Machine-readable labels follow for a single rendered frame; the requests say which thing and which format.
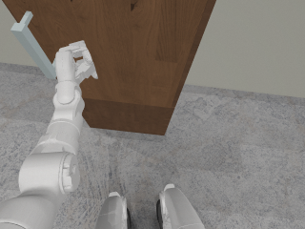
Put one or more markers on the robot left shin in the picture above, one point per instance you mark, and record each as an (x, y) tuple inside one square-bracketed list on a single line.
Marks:
[(124, 224)]

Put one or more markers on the cupboard door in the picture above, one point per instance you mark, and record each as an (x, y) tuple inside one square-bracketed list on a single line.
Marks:
[(139, 48)]

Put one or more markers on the robot right thigh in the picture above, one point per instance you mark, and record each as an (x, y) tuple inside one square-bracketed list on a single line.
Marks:
[(182, 215)]

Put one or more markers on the left robot hand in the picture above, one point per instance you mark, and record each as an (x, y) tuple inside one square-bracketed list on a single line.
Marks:
[(68, 70)]

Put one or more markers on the handle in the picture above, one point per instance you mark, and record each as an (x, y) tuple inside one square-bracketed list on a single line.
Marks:
[(27, 40)]

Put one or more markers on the robot left forearm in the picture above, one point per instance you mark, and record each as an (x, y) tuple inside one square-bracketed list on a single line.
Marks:
[(66, 123)]

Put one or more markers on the robot left upper arm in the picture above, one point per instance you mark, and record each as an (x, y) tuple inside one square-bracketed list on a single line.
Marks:
[(45, 180)]

